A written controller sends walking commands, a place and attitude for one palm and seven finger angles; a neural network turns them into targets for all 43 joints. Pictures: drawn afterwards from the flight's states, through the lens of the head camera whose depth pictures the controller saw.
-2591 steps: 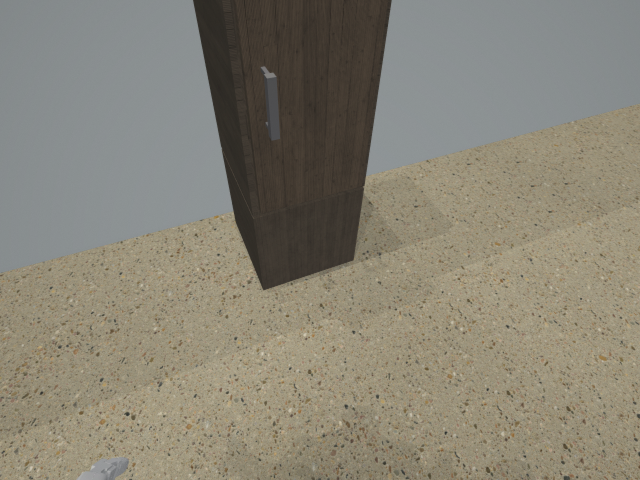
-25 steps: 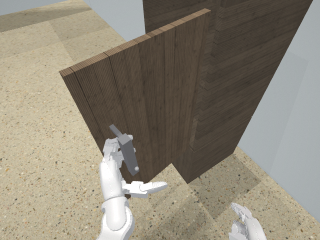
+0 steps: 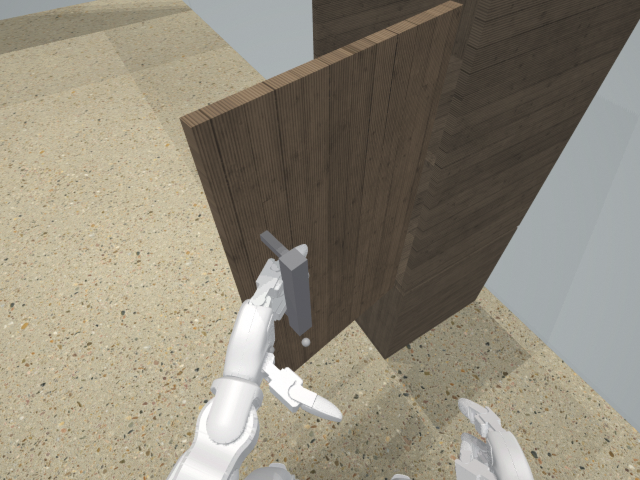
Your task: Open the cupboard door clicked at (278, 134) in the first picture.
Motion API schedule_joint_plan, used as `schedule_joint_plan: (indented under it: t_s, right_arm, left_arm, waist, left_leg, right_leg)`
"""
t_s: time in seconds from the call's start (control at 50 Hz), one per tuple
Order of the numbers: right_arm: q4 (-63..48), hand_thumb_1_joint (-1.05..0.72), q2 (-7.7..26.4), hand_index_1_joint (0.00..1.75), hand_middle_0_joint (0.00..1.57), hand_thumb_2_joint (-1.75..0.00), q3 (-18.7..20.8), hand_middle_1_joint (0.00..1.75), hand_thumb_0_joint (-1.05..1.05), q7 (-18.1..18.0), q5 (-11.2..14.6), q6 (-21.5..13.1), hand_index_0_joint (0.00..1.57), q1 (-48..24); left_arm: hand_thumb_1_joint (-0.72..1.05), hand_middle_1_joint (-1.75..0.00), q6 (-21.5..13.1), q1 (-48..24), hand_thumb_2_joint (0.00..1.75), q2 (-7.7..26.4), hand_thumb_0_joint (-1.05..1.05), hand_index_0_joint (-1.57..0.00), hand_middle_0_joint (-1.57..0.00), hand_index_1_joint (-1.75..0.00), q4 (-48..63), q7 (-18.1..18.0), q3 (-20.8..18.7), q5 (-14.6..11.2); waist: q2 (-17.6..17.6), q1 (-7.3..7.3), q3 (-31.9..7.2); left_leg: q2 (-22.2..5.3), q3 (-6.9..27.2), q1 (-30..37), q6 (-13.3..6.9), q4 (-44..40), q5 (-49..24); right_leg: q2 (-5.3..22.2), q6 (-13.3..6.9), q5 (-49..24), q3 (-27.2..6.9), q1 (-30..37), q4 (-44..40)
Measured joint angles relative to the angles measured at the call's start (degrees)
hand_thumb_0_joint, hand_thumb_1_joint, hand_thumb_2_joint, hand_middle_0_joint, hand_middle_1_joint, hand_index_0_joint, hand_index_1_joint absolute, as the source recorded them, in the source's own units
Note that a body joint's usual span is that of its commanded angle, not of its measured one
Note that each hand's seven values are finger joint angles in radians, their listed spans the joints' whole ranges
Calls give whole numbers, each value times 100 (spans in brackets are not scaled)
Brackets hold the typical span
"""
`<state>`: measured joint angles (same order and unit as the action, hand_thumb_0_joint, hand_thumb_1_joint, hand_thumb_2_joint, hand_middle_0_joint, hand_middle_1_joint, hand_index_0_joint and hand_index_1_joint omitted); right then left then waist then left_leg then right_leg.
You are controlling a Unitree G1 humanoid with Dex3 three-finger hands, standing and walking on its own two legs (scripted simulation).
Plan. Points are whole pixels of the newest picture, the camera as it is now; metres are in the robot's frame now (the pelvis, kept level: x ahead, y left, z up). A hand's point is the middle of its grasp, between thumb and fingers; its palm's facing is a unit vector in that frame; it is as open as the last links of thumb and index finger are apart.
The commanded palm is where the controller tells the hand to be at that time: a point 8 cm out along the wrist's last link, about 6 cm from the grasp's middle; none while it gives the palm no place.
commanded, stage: slide the hand sideways off the handle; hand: left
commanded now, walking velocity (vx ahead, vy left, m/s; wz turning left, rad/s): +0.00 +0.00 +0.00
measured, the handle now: (286, 285) +0.33 +0.07 +0.07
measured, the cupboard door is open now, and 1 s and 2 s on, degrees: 100 100 100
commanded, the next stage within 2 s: draw the hand back to the body in 1.04 s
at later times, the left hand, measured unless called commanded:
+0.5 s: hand (283, 372) +0.23 +0.06 +0.07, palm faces -0.09 -1.00 +0.01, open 16.3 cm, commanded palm +0.20 +0.11 +0.07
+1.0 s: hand (241, 405) +0.19 +0.10 +0.07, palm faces -0.07 -1.00 -0.03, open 16.3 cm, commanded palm +0.16 +0.16 +0.07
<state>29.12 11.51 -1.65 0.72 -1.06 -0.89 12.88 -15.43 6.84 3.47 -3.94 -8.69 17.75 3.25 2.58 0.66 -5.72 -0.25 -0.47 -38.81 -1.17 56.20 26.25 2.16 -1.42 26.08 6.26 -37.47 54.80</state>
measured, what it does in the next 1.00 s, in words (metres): stands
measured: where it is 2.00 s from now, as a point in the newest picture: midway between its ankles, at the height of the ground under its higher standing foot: outside the picture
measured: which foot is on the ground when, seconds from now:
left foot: down 0.00-1.00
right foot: down 0.00-1.00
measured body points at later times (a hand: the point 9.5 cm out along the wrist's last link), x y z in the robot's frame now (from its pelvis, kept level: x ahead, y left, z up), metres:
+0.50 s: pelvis +0.01 +0.01 +0.00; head +0.05 +0.00 +0.45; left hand +0.23 +0.11 +0.07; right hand +0.19 -0.20 -0.08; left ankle +0.02 +0.11 -0.68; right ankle +0.02 -0.11 -0.68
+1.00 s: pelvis +0.02 -0.01 -0.02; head +0.06 -0.02 +0.43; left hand +0.19 +0.15 +0.08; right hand +0.20 -0.24 -0.09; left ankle +0.02 +0.11 -0.68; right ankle +0.02 -0.11 -0.68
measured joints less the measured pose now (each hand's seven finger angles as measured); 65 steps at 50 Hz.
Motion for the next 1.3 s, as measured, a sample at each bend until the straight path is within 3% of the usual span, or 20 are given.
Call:
schedule_joint_plan:
  t_s: [0.04,0.1,0.14,0.22,0.3,0.36,0.48,0.62,0.92,1.1,1.2,1.3]
  right_arm:
    - [-45,-91,65,30,21,-90,-9,30,1,-51,85,-52,20,34]
    - [-110,-91,96,30,20,-90,-20,30,1,-97,154,-123,20,82]
    - [-171,-91,79,30,20,-90,-22,30,1,-80,154,-149,20,140]
    - [-338,-91,21,30,20,-90,-10,30,2,35,103,-174,20,263]
    - [-473,-91,-12,30,20,-90,3,30,2,138,74,-129,20,297]
    - [-551,-91,-12,30,20,-90,-5,30,2,147,81,-77,20,272]
    - [-676,-91,-11,30,20,-90,-49,30,2,83,95,-73,20,197]
    - [-765,-91,2,30,20,-90,-48,30,1,63,97,-175,20,195]
    - [-771,-91,90,30,20,-90,106,30,2,-112,184,-242,20,314]
    - [-723,-91,108,30,20,-90,159,30,2,-223,247,-228,20,299]
    - [-731,-91,119,30,20,-90,155,30,2,-263,261,-333,20,268]
    - [-691,-91,57,30,20,-90,131,30,2,-315,320,-289,20,268]
  left_arm:
    - [-49,-37,11,10,30,66,-2,-14,-21,-39,49,387,26,-313]
    - [-50,-34,149,89,30,-127,-2,-12,-18,-35,129,452,-80,-613]
    - [-50,-33,214,214,30,-276,-2,-12,-17,-34,233,321,-104,-602]
    - [-50,-31,180,539,30,-429,-2,-13,-14,-32,519,29,-26,-260]
    - [-50,-31,75,923,30,-330,-2,-13,-13,-31,880,3,92,21]
    - [-49,-30,73,1226,30,-207,-2,-14,-13,-30,1140,95,130,38]
    - [-50,-30,132,1734,30,-61,-2,-14,-14,-30,1539,233,-17,-144]
    - [-50,-30,-101,2330,30,84,-2,-14,-15,-30,2053,543,-274,-322]
    - [-49,-30,-243,3060,30,428,-2,-15,-15,-30,2530,1223,-971,-855]
    - [-49,-30,-282,3276,30,554,-2,-15,-15,-30,2474,1609,-1286,-1118]
    - [-50,-30,-379,3179,30,588,-2,-15,-15,-30,2516,1657,-1280,-1205]
    - [-49,-30,-234,3050,30,801,-2,-15,-15,-30,2728,1641,-1523,-1231]
  waist:
    - [66,-26,56]
    - [83,-71,100]
    - [39,-86,73]
    - [-66,-105,-17]
    - [-104,-94,-57]
    - [-79,-68,-44]
    - [-29,-7,-26]
    - [-28,48,-109]
    - [-3,13,-192]
    - [9,12,-222]
    - [17,31,-221]
    - [41,57,-235]
  left_leg:
    - [2,-11,29,-24,12,5]
    - [8,-82,105,-59,-48,-10]
    - [14,-140,139,-76,-106,-25]
    - [20,-205,115,-94,-104,2]
    - [-2,-218,62,-92,9,92]
    - [-14,-213,64,-88,71,151]
    - [-19,-179,36,-71,127,208]
    - [-38,-106,-117,-21,262,296]
    - [-116,14,-409,91,552,429]
    - [-129,49,-489,115,640,420]
    - [-138,73,-591,108,746,425]
    - [-153,56,-426,91,662,398]
  right_leg:
    - [1,27,-20,-11,41,-21]
    - [6,69,-62,-82,88,-76]
    - [11,90,-81,-141,87,-103]
    - [17,107,-54,-208,21,-61]
    - [-1,102,21,-224,-37,42]
    - [-11,99,71,-221,-30,91]
    - [-16,88,139,-191,-46,144]
    - [-32,44,250,-123,-175,275]
    - [-103,-62,406,-15,-438,547]
    - [-113,-86,408,15,-506,630]
    - [-120,-89,397,36,-586,699]
    - [-142,-72,343,18,-418,587]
